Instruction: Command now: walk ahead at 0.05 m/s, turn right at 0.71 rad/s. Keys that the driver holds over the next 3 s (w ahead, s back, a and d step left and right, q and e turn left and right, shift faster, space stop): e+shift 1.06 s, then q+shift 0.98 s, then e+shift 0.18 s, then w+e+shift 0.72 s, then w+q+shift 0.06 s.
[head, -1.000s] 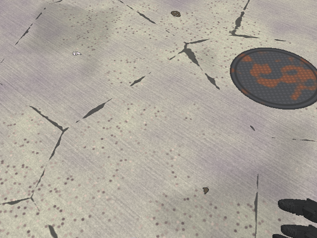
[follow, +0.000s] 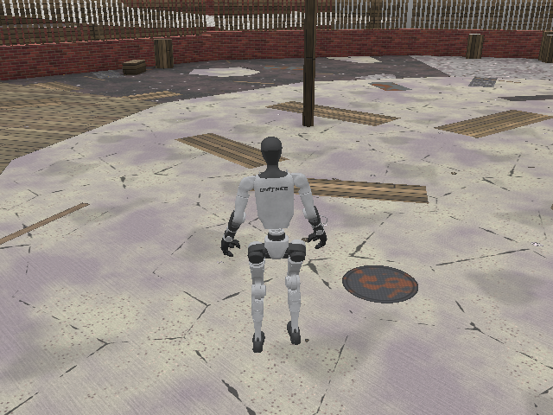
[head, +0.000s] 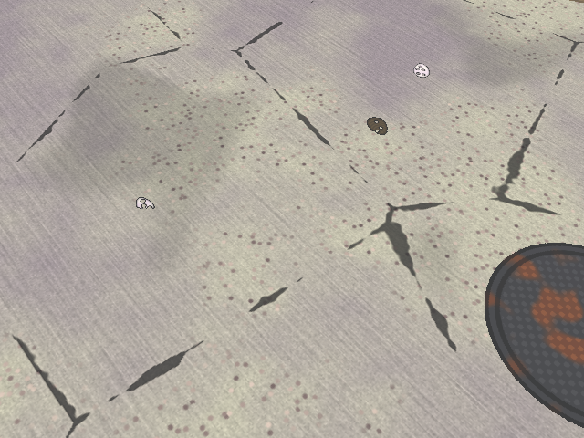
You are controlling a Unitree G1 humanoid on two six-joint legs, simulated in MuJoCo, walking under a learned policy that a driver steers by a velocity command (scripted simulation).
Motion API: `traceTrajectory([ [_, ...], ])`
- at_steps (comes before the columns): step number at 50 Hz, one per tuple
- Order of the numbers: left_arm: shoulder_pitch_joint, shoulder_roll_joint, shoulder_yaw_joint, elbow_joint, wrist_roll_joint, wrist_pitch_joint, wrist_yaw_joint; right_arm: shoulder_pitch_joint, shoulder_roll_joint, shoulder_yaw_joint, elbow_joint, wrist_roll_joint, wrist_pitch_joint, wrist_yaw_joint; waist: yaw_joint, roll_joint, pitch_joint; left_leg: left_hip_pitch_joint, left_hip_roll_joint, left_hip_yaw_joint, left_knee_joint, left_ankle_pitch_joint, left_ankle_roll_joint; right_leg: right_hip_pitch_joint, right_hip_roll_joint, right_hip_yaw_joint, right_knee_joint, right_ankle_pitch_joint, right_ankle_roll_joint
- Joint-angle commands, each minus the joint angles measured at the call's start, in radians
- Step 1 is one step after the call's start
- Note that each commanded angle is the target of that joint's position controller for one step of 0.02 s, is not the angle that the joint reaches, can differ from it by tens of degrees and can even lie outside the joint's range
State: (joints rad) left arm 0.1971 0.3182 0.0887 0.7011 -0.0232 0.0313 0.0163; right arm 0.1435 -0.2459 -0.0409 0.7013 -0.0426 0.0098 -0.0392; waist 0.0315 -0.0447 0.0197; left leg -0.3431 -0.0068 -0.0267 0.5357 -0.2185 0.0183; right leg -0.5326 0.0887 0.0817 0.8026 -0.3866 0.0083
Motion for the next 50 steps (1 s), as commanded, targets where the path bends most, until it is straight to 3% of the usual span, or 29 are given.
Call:
traceTrajectory([
  [1,0.065,0.116,0.043,-0.045,0.005,0.005,0.007,-0.091,-0.11,-0.034,-0.097,0.012,-0.025,-0.014,0.016,0.16,-0.096,0.2,0.293,-0.214,-0.214,0.251,0.158,-0.18,-0.077,0.0,0.37,-0.043,0.057],
  [2,0.073,0.105,0.041,-0.043,0.009,0.017,0.008,-0.102,-0.106,-0.031,-0.099,0.022,-0.028,-0.016,0.01,0.16,-0.084,0.204,0.279,-0.157,-0.209,0.286,0.153,-0.2,-0.094,-0.008,0.43,-0.003,0.077],
  [4,0.028,0.069,0.028,-0.075,-0.002,0.029,0.0,-0.079,-0.112,-0.032,-0.095,0.018,-0.022,-0.023,-0.013,0.158,-0.065,0.199,0.256,-0.062,-0.219,0.316,0.165,-0.205,-0.119,-0.05,0.427,0.058,0.106],
  [6,-0.045,0.044,0.014,-0.12,-0.007,0.03,-0.01,-0.028,-0.129,-0.04,-0.083,0.012,-0.011,-0.03,-0.054,0.167,-0.069,0.26,0.273,-0.028,-0.221,0.323,0.185,-0.219,-0.144,-0.071,0.327,0.091,0.124],
  [10,-0.09,0.022,-0.001,-0.168,0.0,0.029,-0.037,-0.005,-0.19,-0.068,-0.075,0.017,-0.001,-0.023,-0.077,0.185,-0.102,0.275,0.324,0.046,-0.203,0.362,0.196,-0.093,-0.173,-0.113,0.134,0.065,0.104],
  [12,-0.084,0.041,0.006,-0.173,0.0,0.035,-0.044,-0.012,-0.213,-0.081,-0.071,0.026,-0.003,-0.009,-0.07,0.197,-0.105,0.254,0.342,0.086,-0.189,0.385,0.186,-0.009,-0.161,-0.152,0.051,0.053,0.078],
  [16,-0.061,0.062,0.028,-0.177,-0.004,0.062,-0.055,-0.026,-0.216,-0.097,-0.057,0.066,-0.017,0.02,-0.036,0.213,-0.111,0.263,0.373,0.142,-0.089,0.385,0.115,0.135,-0.137,-0.191,-0.175,0.085,0.003],
  [17,-0.018,0.07,0.039,-0.162,-0.005,0.063,-0.051,-0.018,-0.2,-0.097,-0.045,0.074,-0.017,0.024,-0.011,0.191,-0.12,0.223,0.351,0.184,-0.009,0.348,0.068,0.234,-0.11,-0.197,-0.279,0.166,-0.029],
  [18,0.062,0.125,0.065,-0.136,-0.001,0.06,-0.034,0.041,-0.165,-0.091,-0.019,0.067,-0.018,0.033,0.014,0.079,-0.138,0.104,0.284,0.242,0.155,0.244,-0.001,0.408,-0.109,-0.118,-0.38,0.359,-0.08],
  [19,0.122,0.293,0.107,-0.141,0.009,0.051,-0.013,0.008,-0.104,-0.071,-0.081,0.017,-0.025,0.035,0.004,-0.277,-0.131,-0.289,0.146,0.295,0.513,-0.325,-0.104,0.65,-0.37,0.276,-0.363,0.917,-0.215],
  [20,0.084,0.294,0.095,-0.176,0.051,0.019,-0.023,-0.083,-0.104,-0.064,-0.131,0.003,-0.031,0.024,0.036,-0.267,-0.241,-0.445,0.045,0.062,0.696,-0.484,-0.133,0.635,-0.477,0.494,-0.394,0.859,-0.398],
  [21,0.072,0.241,0.082,-0.169,0.049,-0.006,-0.033,-0.145,-0.153,-0.076,-0.132,0.023,-0.029,0.016,0.064,-0.134,-0.232,-0.46,0.052,-0.019,0.751,-0.425,-0.111,0.616,-0.437,0.407,-0.426,0.746,-0.376],
  [22,0.038,0.216,0.073,-0.158,0.029,-0.02,-0.023,-0.154,-0.144,-0.075,-0.134,0.036,-0.032,0.006,0.028,-0.099,-0.178,-0.47,0.054,-0.047,0.721,-0.33,-0.086,0.572,-0.378,0.345,-0.431,0.656,-0.319],
  [23,-0.02,0.176,0.061,-0.165,0.003,-0.017,-0.011,-0.122,-0.15,-0.078,-0.113,0.029,-0.032,-0.006,-0.007,-0.046,-0.149,-0.465,0.066,-0.062,0.673,-0.253,-0.081,0.529,-0.335,0.299,-0.426,0.596,-0.269],
  [24,-0.077,0.155,0.051,-0.18,-0.006,-0.009,-0.001,-0.094,-0.165,-0.085,-0.106,0.022,-0.031,-0.012,-0.039,-0.055,-0.137,-0.418,0.06,-0.069,0.622,-0.197,-0.081,0.46,-0.309,0.273,-0.429,0.576,-0.247],
  [25,-0.098,0.151,0.047,-0.192,0.001,-0.003,0.007,-0.078,-0.161,-0.085,-0.098,0.019,-0.033,-0.009,-0.052,-0.065,-0.145,-0.366,0.036,-0.061,0.601,-0.158,-0.084,0.414,-0.286,0.264,-0.43,0.584,-0.24],
  [27,-0.09,0.158,0.051,-0.191,0.008,0.002,0.016,-0.057,-0.135,-0.077,-0.083,0.026,-0.037,-0.003,-0.054,-0.054,-0.164,-0.316,-0.004,-0.065,0.491,-0.114,-0.093,0.392,-0.259,0.269,-0.422,0.557,-0.231],
  [30,-0.081,0.18,0.059,-0.189,0.0,0.005,0.025,-0.077,-0.109,-0.062,-0.08,0.034,-0.038,0.006,-0.04,-0.07,-0.164,-0.251,-0.045,-0.086,0.323,-0.078,-0.099,0.358,-0.232,0.32,-0.408,0.44,-0.214],
  [36,-0.094,0.186,0.062,-0.201,-0.002,0.018,0.016,-0.079,-0.142,-0.07,-0.082,0.046,-0.048,0.027,-0.025,-0.144,-0.139,-0.108,-0.08,-0.117,0.107,-0.086,-0.077,0.306,-0.196,0.472,-0.384,0.343,-0.188],
  [38,-0.122,0.176,0.059,-0.209,-0.01,0.022,0.014,-0.032,-0.154,-0.08,-0.069,0.05,-0.056,0.032,-0.054,-0.149,-0.139,0.018,-0.069,-0.107,-0.06,-0.015,-0.058,0.273,-0.16,0.493,-0.348,0.328,-0.16],
  [39,-0.121,0.152,0.051,-0.212,-0.013,0.023,0.014,0.001,-0.176,-0.09,-0.058,0.047,-0.057,0.03,-0.065,-0.119,-0.147,0.136,-0.013,-0.117,-0.161,0.082,-0.037,0.214,-0.117,0.468,-0.298,0.24,-0.126],
  [40,-0.042,0.081,0.031,-0.202,-0.006,0.025,0.01,0.002,-0.232,-0.101,-0.068,0.031,-0.049,0.022,-0.021,0.067,-0.199,0.284,0.202,-0.292,-0.195,0.124,0.044,0.108,-0.024,0.345,-0.107,-0.102,-0.075],
  [41,-0.033,0.105,0.037,-0.228,-0.012,0.016,0.007,-0.013,-0.259,-0.102,-0.069,-0.004,-0.039,0.021,0.013,0.345,-0.144,0.249,0.361,-0.542,-0.263,0.195,0.2,-0.075,0.078,0.149,0.118,-0.259,-0.018],
  [42,-0.007,0.196,0.063,-0.204,0.002,0.007,0.004,-0.06,-0.204,-0.09,-0.1,-0.007,-0.043,0.018,0.015,0.279,-0.113,0.211,0.403,-0.533,-0.265,0.17,0.246,-0.112,-0.016,0.131,0.302,-0.202,0.019],
  [43,-0.005,0.221,0.073,-0.18,-0.004,0.01,0.001,-0.102,-0.153,-0.076,-0.116,0.003,-0.038,0.007,0.015,0.213,-0.089,0.173,0.344,-0.403,-0.252,0.118,0.216,-0.109,-0.046,0.097,0.373,-0.125,0.037],
  [44,0.008,0.2,0.071,-0.158,-0.004,0.021,0.003,-0.127,-0.134,-0.069,-0.126,0.015,-0.03,-0.003,0.017,0.167,-0.072,0.155,0.277,-0.302,-0.242,0.074,0.179,-0.107,-0.06,0.072,0.425,-0.062,0.054],
  [45,0.018,0.177,0.064,-0.156,-0.001,0.029,0.002,-0.136,-0.131,-0.065,-0.128,0.027,-0.025,-0.014,0.011,0.162,-0.058,0.156,0.256,-0.24,-0.242,0.089,0.17,-0.131,-0.075,0.047,0.479,-0.013,0.069],
  [47,-0.01,0.123,0.043,-0.172,-0.012,0.032,-0.005,-0.1,-0.141,-0.062,-0.122,0.023,-0.016,-0.026,-0.019,0.167,-0.042,0.171,0.228,-0.127,-0.252,0.155,0.171,-0.15,-0.109,-0.023,0.444,0.035,0.087],
  [50,-0.082,0.09,0.027,-0.207,-0.01,0.028,-0.01,-0.021,-0.175,-0.075,-0.102,0.012,-0.007,-0.026,-0.077,0.188,-0.075,0.284,0.272,-0.075,-0.25,0.216,0.2,-0.171,-0.157,-0.058,0.314,0.032,0.108],
])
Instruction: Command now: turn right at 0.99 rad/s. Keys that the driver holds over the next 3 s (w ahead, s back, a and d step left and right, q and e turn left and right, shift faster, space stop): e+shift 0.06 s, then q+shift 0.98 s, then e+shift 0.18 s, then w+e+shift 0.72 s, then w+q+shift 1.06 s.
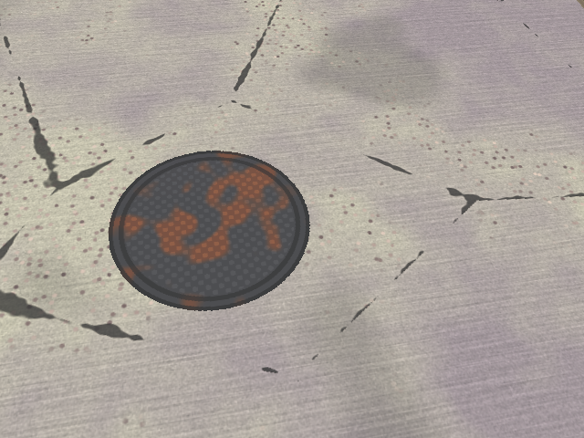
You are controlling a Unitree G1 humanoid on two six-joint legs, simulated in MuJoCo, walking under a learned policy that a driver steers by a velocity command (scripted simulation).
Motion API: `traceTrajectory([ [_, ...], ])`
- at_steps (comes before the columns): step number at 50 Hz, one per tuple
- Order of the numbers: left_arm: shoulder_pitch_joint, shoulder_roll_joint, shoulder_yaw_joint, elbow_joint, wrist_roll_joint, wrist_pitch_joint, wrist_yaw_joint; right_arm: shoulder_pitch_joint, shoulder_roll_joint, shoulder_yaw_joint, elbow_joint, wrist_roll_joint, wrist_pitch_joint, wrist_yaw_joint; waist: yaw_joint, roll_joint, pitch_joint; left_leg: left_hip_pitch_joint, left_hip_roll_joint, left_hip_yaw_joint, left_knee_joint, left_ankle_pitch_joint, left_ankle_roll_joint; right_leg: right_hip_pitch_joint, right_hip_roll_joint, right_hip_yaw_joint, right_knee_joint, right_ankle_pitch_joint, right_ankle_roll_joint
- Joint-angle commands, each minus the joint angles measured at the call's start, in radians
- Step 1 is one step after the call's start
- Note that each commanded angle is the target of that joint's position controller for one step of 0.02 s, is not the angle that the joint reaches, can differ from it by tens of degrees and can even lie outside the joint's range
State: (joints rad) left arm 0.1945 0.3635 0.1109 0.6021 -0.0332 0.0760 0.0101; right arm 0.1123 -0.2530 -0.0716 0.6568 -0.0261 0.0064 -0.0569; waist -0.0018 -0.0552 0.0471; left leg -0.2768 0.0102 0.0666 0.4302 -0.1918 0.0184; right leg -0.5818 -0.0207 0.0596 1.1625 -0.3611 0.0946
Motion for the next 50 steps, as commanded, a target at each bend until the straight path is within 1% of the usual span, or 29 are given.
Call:
traceTrajectory([
  [1,-0.083,0.038,0.001,-0.113,0.004,-0.018,-0.008,0.015,-0.181,-0.05,-0.054,-0.003,-0.002,-0.005,-0.047,0.202,-0.115,0.232,0.27,-0.148,-0.141,0.201,0.204,-0.101,-0.062,-0.041,-0.093,-0.002,0.022],
  [4,-0.077,0.016,-0.011,-0.113,0.016,-0.018,-0.018,0.0,-0.213,-0.062,-0.048,0.008,0.001,0.015,-0.042,0.208,-0.137,0.163,0.276,-0.072,-0.124,0.238,0.197,0.063,-0.06,-0.08,-0.258,-0.028,-0.002],
  [7,-0.022,0.009,-0.012,-0.09,0.024,-0.017,-0.017,0.008,-0.217,-0.056,-0.026,0.043,-0.004,0.041,-0.01,0.221,-0.154,0.148,0.28,-0.084,-0.061,0.319,0.196,0.216,0.005,-0.103,-0.477,-0.023,-0.048],
  [8,0.035,-0.002,-0.013,-0.061,0.027,-0.018,-0.018,-0.012,-0.201,-0.046,-0.02,0.058,-0.005,0.047,0.025,0.214,-0.159,0.123,0.269,-0.076,-0.015,0.327,0.173,0.313,0.022,-0.107,-0.637,0.076,-0.077],
  [9,0.083,-0.003,-0.014,-0.033,0.031,-0.02,-0.016,0.008,-0.145,-0.023,0.001,0.067,-0.011,0.055,0.047,0.178,-0.159,0.04,0.239,-0.052,0.034,0.263,0.116,0.47,0.027,-0.092,-0.815,0.217,-0.106],
  [10,0.115,0.028,-0.016,-0.02,0.038,-0.025,-0.006,0.06,-0.057,0.013,0.014,0.034,-0.023,0.073,0.021,0.034,-0.209,-0.092,0.166,0.003,0.133,0.036,0.014,0.678,-0.103,0.065,-0.834,0.46,-0.126],
  [11,0.034,0.077,-0.024,-0.054,0.063,-0.032,0.008,0.097,-0.01,0.037,-0.002,-0.008,-0.032,0.092,-0.036,-0.209,-0.212,-0.229,0.1,0.029,0.24,-0.358,-0.08,0.679,-0.334,0.25,-0.777,0.714,-0.247],
  [12,0.009,0.033,-0.031,-0.053,0.092,-0.046,0.001,0.045,-0.098,0.013,0.002,0.018,-0.021,0.078,0.025,-0.159,-0.222,-0.158,0.11,-0.056,0.328,-0.418,-0.098,0.51,-0.346,0.217,-0.8,0.574,-0.344],
  [13,-0.032,0.041,-0.027,-0.045,0.093,-0.058,-0.001,0.021,-0.157,-0.006,-0.003,0.045,-0.01,0.07,0.02,-0.145,-0.157,-0.182,0.089,-0.061,0.415,-0.389,-0.1,0.476,-0.298,0.159,-0.817,0.485,-0.338],
  [14,-0.043,0.082,-0.01,-0.033,0.081,-0.064,0.004,0.029,-0.188,-0.024,0.009,0.053,0.001,0.059,0.027,-0.157,-0.121,-0.256,0.067,-0.054,0.527,-0.373,-0.101,0.48,-0.28,0.128,-0.825,0.455,-0.326],
  [15,-0.045,0.099,-0.003,-0.028,0.066,-0.069,0.011,0.056,-0.214,-0.04,0.026,0.053,0.016,0.045,0.032,-0.159,-0.098,-0.305,0.059,-0.078,0.634,-0.36,-0.104,0.475,-0.289,0.106,-0.829,0.477,-0.322],
  [16,-0.059,0.081,-0.008,-0.023,0.058,-0.072,0.019,0.086,-0.21,-0.047,0.035,0.055,0.028,0.037,0.019,-0.141,-0.084,-0.309,0.052,-0.102,0.717,-0.337,-0.108,0.444,-0.293,0.069,-0.83,0.537,-0.32],
  [19,-0.105,0.002,-0.029,-0.026,0.061,-0.072,0.041,0.111,-0.159,-0.046,0.029,0.062,0.049,0.024,0.0,-0.099,-0.075,-0.365,0.06,-0.09,0.786,-0.229,-0.129,0.462,-0.287,-0.03,-0.852,0.488,-0.305],
  [21,-0.101,-0.009,-0.028,-0.017,0.062,-0.068,0.05,0.074,-0.128,-0.037,-0.004,0.055,0.055,0.028,0.014,-0.075,-0.073,-0.382,0.08,-0.074,0.699,-0.18,-0.142,0.5,-0.295,-0.06,-0.856,0.448,-0.304],
  [24,-0.098,0.025,-0.011,-0.005,0.06,-0.063,0.049,0.043,-0.09,-0.02,-0.055,0.047,0.056,0.053,0.03,-0.064,-0.094,-0.333,0.103,-0.045,0.551,-0.178,-0.132,0.533,-0.324,-0.099,-0.846,0.47,-0.317],
  [26,-0.104,0.053,0.003,0.001,0.054,-0.062,0.038,0.042,-0.09,-0.018,-0.082,0.045,0.058,0.07,0.027,-0.064,-0.101,-0.278,0.104,-0.016,0.477,-0.195,-0.109,0.521,-0.345,-0.126,-0.836,0.516,-0.32],
  [30,-0.123,0.087,0.023,0.014,0.022,-0.072,0.008,0.06,-0.122,-0.034,-0.115,0.051,0.081,0.086,0.005,-0.078,-0.11,-0.18,0.083,0.033,0.345,-0.198,-0.048,0.52,-0.372,-0.176,-0.773,0.583,-0.275],
  [32,-0.135,0.085,0.027,0.028,0.004,-0.071,-0.002,0.1,-0.127,-0.047,-0.117,0.054,0.089,0.088,-0.033,-0.063,-0.122,-0.07,0.049,0.064,0.201,-0.118,-0.004,0.494,-0.353,-0.23,-0.672,0.564,-0.213],
  [33,-0.099,0.065,0.025,0.053,-0.001,-0.069,-0.008,0.159,-0.153,-0.063,-0.101,0.051,0.086,0.075,-0.059,-0.006,-0.141,0.056,0.013,0.05,0.097,-0.002,0.034,0.435,-0.301,-0.279,-0.549,0.529,-0.159],
  [34,-0.082,0.037,0.02,0.05,0.019,-0.071,-0.012,0.245,-0.266,-0.103,-0.093,0.05,0.077,0.053,-0.087,0.193,-0.158,0.261,0.103,-0.151,0.016,0.422,0.113,0.222,-0.195,-0.333,-0.282,0.292,-0.075],
  [35,-0.163,-0.027,-0.006,-0.038,0.065,-0.081,-0.004,0.234,-0.392,-0.12,-0.123,0.026,0.059,0.048,-0.057,0.447,-0.182,0.391,0.336,-0.598,-0.014,0.691,0.333,-0.136,-0.006,-0.251,0.015,-0.345,0.014],
  [36,-0.217,0.025,0.005,-0.036,0.059,-0.082,0.003,0.24,-0.34,-0.104,-0.131,0.007,0.024,0.065,-0.112,0.271,-0.285,0.37,0.387,-0.642,-0.071,0.534,0.404,-0.17,0.005,-0.031,0.146,-0.376,0.008],
  [37,-0.237,0.039,0.007,-0.042,0.035,-0.085,0.007,0.202,-0.311,-0.09,-0.123,0.015,0.003,0.066,-0.085,0.209,-0.219,0.325,0.343,-0.556,-0.091,0.403,0.357,-0.196,-0.007,0.005,0.15,-0.286,-0.017],
  [38,-0.222,0.036,0.01,-0.029,0.034,-0.089,0.016,0.146,-0.284,-0.084,-0.121,0.039,-0.003,0.056,-0.045,0.145,-0.156,0.277,0.28,-0.486,-0.093,0.3,0.291,-0.205,-0.025,0.023,0.092,-0.18,-0.035],
  [39,-0.205,0.056,0.016,-0.02,0.046,-0.09,0.026,0.082,-0.252,-0.072,-0.134,0.056,0.003,0.044,-0.013,0.126,-0.123,0.229,0.244,-0.446,-0.088,0.278,0.247,-0.198,-0.034,0.032,0.034,-0.092,-0.039],
  [40,-0.18,0.061,0.02,-0.009,0.052,-0.089,0.027,0.036,-0.237,-0.062,-0.15,0.055,0.011,0.033,0.013,0.138,-0.126,0.172,0.21,-0.408,-0.085,0.315,0.226,-0.137,-0.022,0.03,0.014,-0.032,-0.035],
  [42,-0.139,0.036,0.013,0.014,0.052,-0.091,0.021,0.027,-0.238,-0.06,-0.163,0.041,0.016,0.02,0.025,0.136,-0.163,0.151,0.176,-0.386,-0.071,0.369,0.218,-0.077,0.016,0.026,-0.026,0.038,-0.02],
  [45,-0.152,0.01,-0.001,0.018,0.043,-0.091,0.021,0.057,-0.256,-0.065,-0.158,0.047,0.02,0.013,0.01,0.144,-0.162,0.152,0.146,-0.422,-0.058,0.302,0.208,-0.059,0.056,0.043,-0.183,0.071,0.001],
  [50,-0.183,0.021,-0.002,0.02,0.034,-0.099,0.013,0.04,-0.267,-0.07,-0.174,0.046,0.033,0.013,-0.007,0.205,-0.138,0.108,0.113,-0.536,-0.033,0.149,0.185,0.004,0.092,0.081,-0.37,0.076,0.004],
])
Over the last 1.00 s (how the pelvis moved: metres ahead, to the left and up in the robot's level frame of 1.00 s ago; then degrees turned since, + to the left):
0.04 -0.03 0.01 -57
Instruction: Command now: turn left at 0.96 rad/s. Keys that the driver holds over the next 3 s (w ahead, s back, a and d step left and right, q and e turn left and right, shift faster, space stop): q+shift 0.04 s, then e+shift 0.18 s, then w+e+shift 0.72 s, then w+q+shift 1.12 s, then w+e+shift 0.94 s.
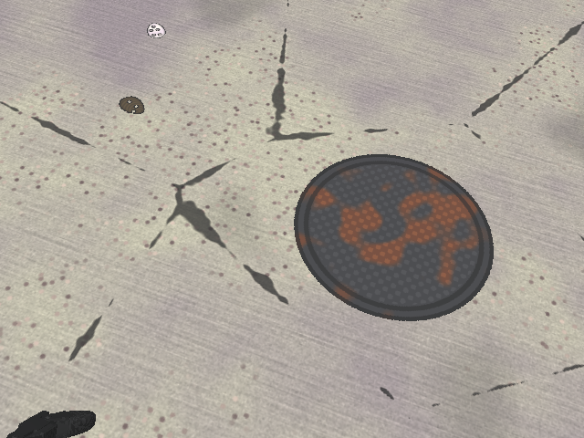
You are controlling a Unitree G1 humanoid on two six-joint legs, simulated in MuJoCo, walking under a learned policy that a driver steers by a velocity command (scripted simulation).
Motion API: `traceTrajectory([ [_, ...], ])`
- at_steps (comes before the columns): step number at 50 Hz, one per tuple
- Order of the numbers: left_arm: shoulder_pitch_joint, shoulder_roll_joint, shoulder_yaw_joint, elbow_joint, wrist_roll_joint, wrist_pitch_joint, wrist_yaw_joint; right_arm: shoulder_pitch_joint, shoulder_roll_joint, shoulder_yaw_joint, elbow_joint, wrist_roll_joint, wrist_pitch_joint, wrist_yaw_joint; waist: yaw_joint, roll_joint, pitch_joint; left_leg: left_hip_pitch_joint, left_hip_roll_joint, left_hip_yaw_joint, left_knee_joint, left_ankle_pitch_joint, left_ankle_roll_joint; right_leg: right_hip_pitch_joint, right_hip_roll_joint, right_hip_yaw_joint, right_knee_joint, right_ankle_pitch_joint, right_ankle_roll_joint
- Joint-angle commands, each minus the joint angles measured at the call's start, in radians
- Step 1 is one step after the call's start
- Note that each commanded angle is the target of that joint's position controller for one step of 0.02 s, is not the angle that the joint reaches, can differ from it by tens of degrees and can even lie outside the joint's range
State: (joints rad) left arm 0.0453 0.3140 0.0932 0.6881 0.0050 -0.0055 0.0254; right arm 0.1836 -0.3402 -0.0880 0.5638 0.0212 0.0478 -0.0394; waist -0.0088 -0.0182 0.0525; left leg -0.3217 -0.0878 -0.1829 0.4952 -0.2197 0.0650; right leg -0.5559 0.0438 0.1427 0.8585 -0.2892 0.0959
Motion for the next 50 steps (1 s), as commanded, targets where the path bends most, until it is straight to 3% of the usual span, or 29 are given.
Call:
traceTrajectory([
  [1,-0.037,0.074,0.017,-0.066,-0.005,-0.022,-0.005,-0.033,-0.181,-0.054,-0.083,-0.001,-0.006,-0.003,-0.004,0.178,-0.144,0.152,0.209,-0.311,-0.088,0.186,0.136,-0.006,0.033,0.004,-0.094,-0.002,-0.001],
  [4,0.015,0.094,0.017,-0.041,-0.005,-0.033,-0.017,-0.06,-0.154,-0.039,-0.092,-0.011,-0.002,0.003,-0.012,0.209,-0.198,0.198,0.225,-0.308,-0.014,0.343,0.127,0.065,0.004,-0.013,-0.154,-0.011,-0.018],
  [7,0.052,0.068,0.002,-0.033,-0.001,-0.044,-0.038,-0.072,-0.078,0.003,-0.078,-0.014,-0.004,0.011,0.001,0.191,-0.21,0.147,0.215,-0.276,0.032,0.418,0.109,0.259,-0.038,-0.062,-0.325,0.107,-0.059],
  [8,0.051,0.036,-0.013,-0.034,0.011,-0.049,-0.046,-0.051,-0.021,0.027,-0.058,-0.024,-0.01,0.014,0.012,0.154,-0.198,0.114,0.179,-0.245,0.02,0.308,0.065,0.366,-0.067,-0.029,-0.479,0.28,-0.082],
  [9,0.023,0.062,-0.018,-0.045,0.028,-0.049,-0.047,0.02,0.026,0.041,-0.033,-0.054,-0.019,0.016,-0.039,0.023,-0.199,0.1,0.095,-0.152,0.094,0.08,0.006,0.426,-0.172,0.125,-0.521,0.474,-0.122],
  [10,-0.053,0.084,-0.026,-0.051,0.035,-0.046,-0.044,0.113,-0.012,0.029,-0.022,-0.068,-0.027,0.019,-0.149,-0.128,-0.14,0.111,0.03,-0.06,0.091,-0.168,-0.05,0.338,-0.237,0.208,-0.488,0.55,-0.237],
  [11,-0.068,0.051,-0.03,-0.053,0.02,-0.042,-0.045,0.074,-0.049,0.022,-0.017,-0.076,-0.032,0.017,-0.12,-0.161,-0.108,0.148,0.049,-0.026,0.036,-0.129,-0.084,0.263,-0.23,0.254,-0.513,0.38,-0.283],
  [12,-0.016,0.071,-0.023,-0.048,0.003,-0.036,-0.045,0.032,-0.086,0.01,-0.011,-0.064,-0.036,0.017,-0.07,-0.132,-0.119,0.152,0.022,0.021,0.041,-0.177,-0.077,0.268,-0.171,0.228,-0.539,0.081,-0.255],
  [13,0.062,0.132,-0.005,-0.032,-0.021,-0.025,-0.041,-0.015,-0.087,0.005,-0.018,-0.048,-0.039,0.017,-0.031,-0.114,-0.112,0.134,-0.006,0.079,0.087,-0.248,-0.065,0.258,-0.148,0.253,-0.574,-0.251,-0.249],
  [15,0.133,0.178,0.004,-0.022,-0.032,-0.02,-0.03,-0.03,-0.049,0.01,-0.031,-0.025,-0.058,0.022,-0.031,-0.171,-0.021,0.087,0.007,0.123,0.069,-0.265,-0.053,0.199,-0.175,0.383,-0.647,-0.551,-0.269],
  [17,0.091,0.145,0.0,-0.055,-0.041,-0.015,-0.014,0.028,-0.034,0.008,-0.001,-0.019,-0.101,0.025,-0.07,-0.173,-0.01,0.276,0.047,0.097,-0.052,-0.191,-0.02,0.055,-0.116,0.348,-0.613,-0.465,-0.239],
  [18,0.03,0.115,-0.006,-0.093,-0.046,-0.018,-0.008,0.121,-0.061,-0.005,0.032,-0.028,-0.121,0.024,-0.121,-0.112,-0.026,0.439,0.114,0.027,-0.11,-0.227,0.016,-0.094,-0.054,0.255,-0.51,-0.363,-0.182],
  [19,-0.036,0.052,-0.022,-0.143,-0.055,-0.03,-0.006,0.234,-0.113,-0.022,0.072,-0.034,-0.133,0.02,-0.162,0.027,-0.035,0.589,0.252,-0.145,-0.222,-0.384,0.074,-0.283,0.027,0.086,-0.281,-0.228,-0.109],
  [20,-0.047,0.036,-0.031,-0.172,-0.067,-0.044,-0.013,0.212,-0.146,-0.039,0.086,-0.022,-0.138,0.023,-0.138,0.197,0.013,0.581,0.434,-0.379,-0.307,-0.459,0.145,-0.414,-0.003,0.016,-0.039,-0.172,-0.113],
  [22,0.027,0.058,-0.027,-0.162,-0.065,-0.056,-0.026,0.166,-0.067,-0.019,0.068,-0.023,-0.146,0.013,-0.083,0.134,0.023,0.524,0.478,-0.351,-0.308,-0.423,0.165,-0.483,-0.112,0.006,0.196,-0.113,-0.119],
  [29,-0.023,0.011,-0.061,-0.207,-0.044,-0.043,-0.081,0.176,-0.081,-0.006,0.13,-0.028,-0.148,0.024,-0.077,0.1,0.082,0.377,0.343,0.145,-0.368,0.018,0.07,-0.446,-0.193,-0.092,0.261,0.135,-0.081],
  [33,-0.107,-0.003,-0.078,-0.231,-0.048,-0.051,-0.111,0.202,-0.134,-0.012,0.171,-0.025,-0.143,0.029,-0.085,0.073,0.135,0.298,0.325,0.326,-0.407,0.209,0.03,-0.228,-0.155,-0.229,0.012,0.205,-0.14],
  [35,-0.067,0.045,-0.056,-0.225,-0.048,-0.048,-0.11,0.212,-0.19,-0.021,0.182,-0.026,-0.137,0.029,-0.03,0.141,0.06,0.348,0.332,0.383,-0.268,0.843,0.016,-0.043,-0.052,-0.318,-0.014,0.152,-0.193],
  [37,0.209,0.157,0.003,-0.174,-0.065,-0.036,-0.099,0.198,-0.24,-0.031,0.179,-0.032,-0.123,0.025,0.153,0.212,-0.128,0.294,0.353,0.407,0.117,1.266,-0.002,0.353,0.056,-0.357,-0.015,0.066,-0.257],
  [38,0.462,0.245,0.054,-0.104,-0.07,-0.016,-0.082,0.17,-0.228,-0.023,0.147,-0.028,-0.135,0.02,0.284,0.161,-0.231,0.06,0.314,0.389,0.435,1.115,-0.039,0.743,0.055,-0.258,-0.092,0.099,-0.303],
  [39,0.482,0.313,0.06,-0.053,-0.067,-0.006,-0.061,0.226,-0.023,0.029,0.112,-0.058,-0.156,0.027,0.16,-0.159,-0.22,-0.327,0.139,0.338,0.869,-0.187,-0.096,0.992,-0.116,0.137,-0.182,-0.08,-0.369],
  [40,0.465,0.333,0.053,-0.115,-0.045,-0.031,-0.064,0.236,-0.028,0.056,0.028,-0.015,-0.207,0.032,0.118,-0.266,-0.52,-0.48,0.029,0.07,1.093,-0.316,-0.085,1.124,-0.325,0.796,-0.485,-0.49,-0.552],
  [41,0.47,0.229,0.036,-0.114,-0.036,-0.049,-0.065,0.064,-0.148,0.029,0.004,0.015,-0.23,0.032,0.194,-0.097,-0.424,-0.545,0.094,0.0,1.056,-0.163,-0.054,1.044,-0.306,0.798,-0.591,-0.55,-0.46],
  [42,0.454,0.223,0.032,-0.095,-0.024,-0.065,-0.064,0.005,-0.119,0.04,-0.028,0.032,-0.239,0.026,0.15,-0.048,-0.252,-0.557,0.111,0.029,1.001,-0.119,-0.045,0.87,-0.289,0.718,-0.62,-0.443,-0.438],
  [43,0.371,0.203,0.024,-0.104,-0.018,-0.076,-0.064,0.014,-0.094,0.05,-0.013,0.006,-0.242,0.018,0.078,0.068,-0.174,-0.481,0.154,0.026,0.922,-0.082,-0.045,0.676,-0.259,0.622,-0.609,-0.306,-0.421],
  [45,0.247,0.147,0.005,-0.132,0.012,-0.084,-0.06,0.086,-0.092,0.043,0.017,-0.014,-0.21,0.027,-0.027,0.018,-0.092,-0.35,0.191,0.003,0.833,-0.054,-0.051,0.413,-0.179,0.464,-0.614,-0.15,-0.434],
  [46,0.228,0.119,-0.001,-0.127,-0.001,-0.083,-0.056,0.09,-0.092,0.041,0.025,-0.02,-0.193,0.03,-0.042,-0.004,-0.048,-0.346,0.198,0.013,0.776,-0.064,-0.063,0.349,-0.158,0.412,-0.64,-0.117,-0.443],
  [48,0.232,0.081,-0.017,-0.101,-0.026,-0.085,-0.041,0.053,-0.071,0.049,0.022,-0.039,-0.173,0.035,-0.05,0.01,0.031,-0.324,0.213,0.073,0.631,-0.015,-0.091,0.222,-0.123,0.269,-0.676,-0.02,-0.424],
  [50,0.248,0.061,-0.029,-0.065,-0.022,-0.09,-0.022,-0.057,-0.026,0.069,-0.007,-0.059,-0.176,0.044,-0.007,-0.009,0.084,-0.284,0.198,0.158,0.423,0.22,-0.115,0.144,-0.053,0.098,-0.678,0.191,-0.379],
])
Over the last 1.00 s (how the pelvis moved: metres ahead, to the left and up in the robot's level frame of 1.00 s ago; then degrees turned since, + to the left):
0.03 0.00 0.00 31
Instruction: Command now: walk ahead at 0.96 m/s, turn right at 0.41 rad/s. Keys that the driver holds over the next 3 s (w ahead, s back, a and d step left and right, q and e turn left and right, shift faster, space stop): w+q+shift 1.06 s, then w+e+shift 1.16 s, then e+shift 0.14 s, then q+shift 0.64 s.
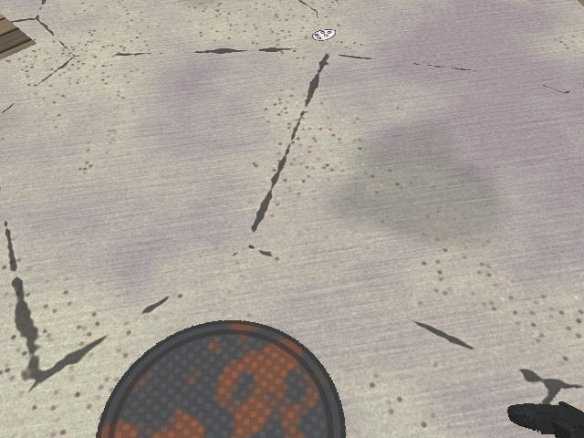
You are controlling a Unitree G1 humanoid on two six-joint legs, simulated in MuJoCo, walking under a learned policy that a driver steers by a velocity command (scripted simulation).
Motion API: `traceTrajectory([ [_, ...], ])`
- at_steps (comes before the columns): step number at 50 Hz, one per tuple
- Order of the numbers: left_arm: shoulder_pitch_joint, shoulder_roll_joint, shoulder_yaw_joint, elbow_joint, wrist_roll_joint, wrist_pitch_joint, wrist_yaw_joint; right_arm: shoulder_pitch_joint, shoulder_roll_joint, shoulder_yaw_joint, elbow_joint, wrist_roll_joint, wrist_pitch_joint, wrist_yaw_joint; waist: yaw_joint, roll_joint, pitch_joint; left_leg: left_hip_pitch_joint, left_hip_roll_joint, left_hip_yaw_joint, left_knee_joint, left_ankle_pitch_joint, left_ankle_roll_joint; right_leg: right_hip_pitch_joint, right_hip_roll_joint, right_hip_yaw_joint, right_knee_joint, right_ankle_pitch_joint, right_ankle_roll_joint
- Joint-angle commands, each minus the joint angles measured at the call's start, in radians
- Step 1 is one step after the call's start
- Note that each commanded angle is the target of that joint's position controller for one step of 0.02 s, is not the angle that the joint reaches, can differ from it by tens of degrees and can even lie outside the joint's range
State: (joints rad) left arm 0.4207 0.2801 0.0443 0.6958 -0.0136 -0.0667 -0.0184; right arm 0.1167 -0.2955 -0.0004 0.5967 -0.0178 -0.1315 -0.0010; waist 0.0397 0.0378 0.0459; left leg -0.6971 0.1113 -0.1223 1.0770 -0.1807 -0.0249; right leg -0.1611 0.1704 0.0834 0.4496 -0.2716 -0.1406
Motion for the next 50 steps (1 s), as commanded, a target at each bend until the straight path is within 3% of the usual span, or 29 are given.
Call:
traceTrajectory([
  [1,-0.112,0.09,0.017,-0.054,-0.004,-0.031,0.026,-0.031,-0.044,-0.008,-0.04,-0.021,-0.004,0.013,-0.029,-0.075,0.084,0.165,-0.018,0.126,-0.269,0.332,-0.021,-0.279,-0.148,0.091,-0.259,0.202,-0.11],
  [3,-0.023,0.125,0.023,-0.013,-0.012,-0.045,0.019,-0.129,-0.013,0.003,-0.052,0.002,-0.013,0.022,0.048,-0.079,0.076,0.269,-0.053,0.164,-0.424,0.526,-0.002,-0.265,-0.189,0.084,-0.325,0.139,-0.09],
  [7,0.049,0.148,0.022,0.062,-0.003,-0.038,0.017,-0.256,-0.064,-0.018,-0.094,0.053,-0.018,0.044,0.091,-0.086,0.12,0.083,-0.083,0.168,-0.616,0.453,0.069,0.117,-0.291,0.045,-0.32,0.358,-0.04],
  [10,0.034,0.192,0.026,0.082,0.045,-0.014,0.036,-0.147,-0.122,-0.053,-0.09,0.065,-0.014,0.064,-0.003,-0.159,-0.022,0.15,-0.193,0.232,-0.558,0.256,0.129,0.355,-0.333,-0.019,-0.104,1.123,0.032],
  [12,-0.075,0.227,0.035,0.054,0.083,0.01,0.046,0.224,-0.186,-0.087,-0.002,0.079,0.016,0.051,-0.198,-0.197,-0.206,0.469,-0.199,0.23,-0.487,0.192,0.173,0.323,-0.344,-0.058,0.308,1.484,0.058],
  [13,-0.159,0.217,0.03,0.011,0.089,0.009,0.054,0.478,-0.213,-0.095,0.058,0.068,0.037,0.039,-0.315,-0.076,-0.31,0.838,-0.117,0.091,-0.447,0.142,0.213,0.048,-0.294,-0.086,0.701,1.2,0.07],
  [14,0.043,0.021,-0.02,-0.011,0.045,-0.014,0.028,0.465,-0.249,-0.099,0.094,0.046,0.022,0.053,-0.127,0.363,-0.389,1.255,0.132,-0.524,-0.525,-0.319,0.457,-0.531,-0.078,0.007,1.13,-0.145,0.181],
  [15,-0.063,0.127,-0.024,-0.032,0.003,-0.058,0.01,0.475,-0.143,-0.094,0.075,0.036,0.031,0.04,-0.211,0.217,-0.419,1.25,0.142,-0.767,-0.765,-0.527,0.419,-0.604,-0.077,0.086,1.108,-0.154,0.129],
  [16,-0.179,0.161,-0.013,-0.074,-0.027,-0.086,0.0,0.401,-0.138,-0.091,0.057,0.015,0.03,0.028,-0.186,0.113,-0.247,1.117,0.136,-0.684,-0.799,-0.455,0.375,-0.663,-0.136,0.119,1.046,-0.092,0.1],
  [17,-0.25,0.145,-0.026,-0.098,-0.006,-0.106,0.0,0.353,-0.137,-0.092,0.049,0.012,0.028,0.033,-0.147,-0.075,-0.156,0.941,0.097,-0.616,-0.83,-0.331,0.353,-0.611,-0.16,0.1,0.949,-0.06,0.075],
  [18,-0.279,0.117,-0.027,-0.102,0.018,-0.115,0.001,0.304,-0.127,-0.087,0.044,0.015,0.024,0.036,-0.097,-0.146,-0.068,0.795,0.051,-0.544,-0.851,-0.222,0.358,-0.581,-0.172,0.092,0.861,-0.044,0.073],
  [19,-0.248,0.104,-0.027,-0.101,0.027,-0.112,0.001,0.262,-0.116,-0.082,0.033,0.01,0.023,0.033,-0.043,-0.118,-0.033,0.696,0.005,-0.479,-0.874,-0.142,0.366,-0.536,-0.192,0.101,0.805,-0.027,0.081],
  [22,-0.244,0.105,-0.025,-0.109,0.043,-0.088,0.01,0.244,-0.088,-0.076,0.047,0.048,0.031,0.023,-0.003,-0.072,0.04,0.515,-0.057,-0.363,-0.901,-0.012,0.359,-0.507,-0.222,0.055,0.617,-0.011,0.142],
  [25,-0.442,0.048,-0.046,-0.195,0.052,-0.092,0.009,0.257,-0.114,-0.085,0.074,0.058,0.036,-0.003,-0.069,-0.031,0.114,0.265,-0.137,-0.253,-0.924,0.055,0.303,-0.35,-0.178,-0.022,0.281,0.253,0.189],
  [26,-0.48,0.03,-0.049,-0.211,0.048,-0.095,0.006,0.28,-0.125,-0.09,0.088,0.06,0.039,-0.006,-0.094,-0.013,0.099,0.195,-0.146,-0.244,-0.931,0.033,0.27,-0.234,-0.154,-0.039,0.198,0.374,0.191],
  [28,-0.494,0.062,-0.026,-0.223,0.024,-0.096,0.01,0.326,-0.139,-0.097,0.116,0.07,0.04,-0.011,-0.114,0.022,0.051,0.21,-0.13,-0.29,-0.914,-0.029,0.232,-0.092,-0.133,-0.005,0.113,0.508,0.203],
  [31,-0.516,0.125,0.007,-0.238,-0.011,-0.099,0.023,0.35,-0.119,-0.099,0.138,0.076,0.05,-0.016,-0.106,0.052,0.028,0.438,-0.104,-0.344,-0.787,0.066,0.192,-0.103,-0.139,0.04,0.004,0.404,0.197],
  [33,-0.331,0.188,0.05,-0.215,-0.023,-0.105,0.032,0.32,-0.148,-0.109,0.134,0.054,0.068,-0.012,0.023,0.075,-0.117,0.538,-0.119,-0.313,-0.505,0.413,0.138,0.083,-0.14,0.013,0.018,0.275,0.161],
  [34,-0.067,0.206,0.062,-0.175,-0.031,-0.091,0.043,0.264,-0.116,-0.094,0.099,0.016,0.076,-0.004,0.153,0.09,-0.305,0.424,-0.121,-0.281,-0.216,0.405,0.108,0.38,-0.253,0.074,0.151,0.143,0.114],
  [35,0.056,0.287,0.074,-0.139,0.009,-0.079,0.039,0.459,0.063,-0.046,0.076,0.029,0.069,0.0,0.052,-0.324,-0.509,0.095,-0.25,-0.162,0.193,-0.306,0.071,0.772,-0.548,0.558,0.079,-0.128,-0.049],
  [36,0.072,0.267,0.075,-0.109,0.0,-0.073,0.014,0.477,0.013,-0.023,0.052,0.091,0.067,-0.004,0.049,-0.531,-0.58,-0.083,-0.161,-0.099,0.398,-0.348,0.066,0.801,-0.644,0.928,-0.092,-0.546,-0.101],
  [37,0.006,0.169,0.062,-0.135,0.0,-0.06,0.022,0.348,-0.07,-0.042,0.059,0.094,0.074,-0.014,0.096,-0.358,-0.379,-0.165,-0.104,-0.054,0.421,-0.247,0.063,0.66,-0.565,0.778,-0.14,-0.577,-0.051],
  [38,-0.044,0.138,0.053,-0.119,0.01,-0.049,0.026,0.237,-0.109,-0.052,0.042,0.069,0.075,-0.014,0.098,-0.184,-0.226,-0.169,-0.074,-0.012,0.386,-0.179,0.062,0.499,-0.519,0.581,-0.14,-0.361,-0.012],
  [39,-0.061,0.131,0.049,-0.096,0.028,-0.042,0.026,0.145,-0.102,-0.054,0.018,0.041,0.074,-0.008,0.086,-0.063,-0.118,-0.138,-0.04,0.007,0.344,-0.154,0.067,0.347,-0.482,0.437,-0.149,-0.136,0.001],
  [41,-0.11,0.085,0.036,-0.057,0.04,-0.049,0.024,0.127,-0.059,-0.056,-0.012,0.055,0.089,0.009,0.019,-0.104,-0.037,-0.07,0.025,0.001,0.28,-0.129,0.076,0.175,-0.436,0.267,-0.19,0.026,0.002],
  [43,-0.123,0.039,0.028,-0.019,0.013,-0.053,0.012,0.106,-0.011,-0.044,-0.034,0.069,0.112,0.016,-0.004,-0.111,-0.008,-0.088,0.064,0.018,0.26,-0.15,0.089,0.117,-0.416,0.137,-0.218,0.106,0.009],
  [45,-0.17,0.083,0.039,-0.002,0.003,-0.057,0.014,0.084,-0.003,-0.032,-0.066,0.06,0.119,0.024,-0.044,-0.115,0.049,-0.132,0.09,0.01,0.211,-0.089,0.066,0.047,-0.455,0.079,-0.276,0.173,-0.02],
  [47,-0.213,0.113,0.045,-0.002,0.012,-0.06,0.02,0.052,-0.025,-0.033,-0.074,0.056,0.113,0.034,-0.058,-0.089,0.082,-0.106,0.077,0.037,0.096,0.05,0.053,-0.002,-0.413,-0.058,-0.317,0.226,0.006],
  [50,-0.153,0.172,0.055,0.025,0.015,-0.062,0.026,-0.074,-0.042,-0.033,-0.094,0.045,0.097,0.058,-0.008,-0.001,0.121,-0.04,0.028,0.137,-0.146,0.253,0.081,0.043,-0.373,-0.209,-0.355,0.325,0.049],
])
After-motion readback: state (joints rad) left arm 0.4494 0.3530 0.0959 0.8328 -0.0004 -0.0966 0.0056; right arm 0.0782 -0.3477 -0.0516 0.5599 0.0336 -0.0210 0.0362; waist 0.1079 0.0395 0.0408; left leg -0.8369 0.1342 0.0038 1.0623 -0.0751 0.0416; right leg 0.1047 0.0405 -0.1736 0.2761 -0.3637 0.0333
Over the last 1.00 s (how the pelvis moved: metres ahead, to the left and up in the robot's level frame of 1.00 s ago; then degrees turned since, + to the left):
0.44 -0.25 -0.01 -32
